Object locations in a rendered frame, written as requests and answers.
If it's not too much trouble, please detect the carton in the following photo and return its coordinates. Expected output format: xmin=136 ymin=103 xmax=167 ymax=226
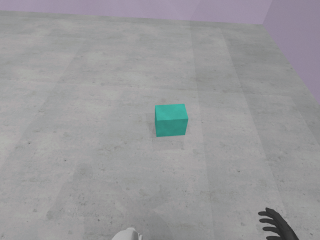
xmin=155 ymin=104 xmax=189 ymax=137

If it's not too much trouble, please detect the robot left thigh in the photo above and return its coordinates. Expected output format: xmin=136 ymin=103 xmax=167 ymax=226
xmin=112 ymin=229 xmax=143 ymax=240

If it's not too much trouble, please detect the robot right hand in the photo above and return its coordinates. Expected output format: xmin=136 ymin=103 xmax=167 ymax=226
xmin=258 ymin=207 xmax=299 ymax=240

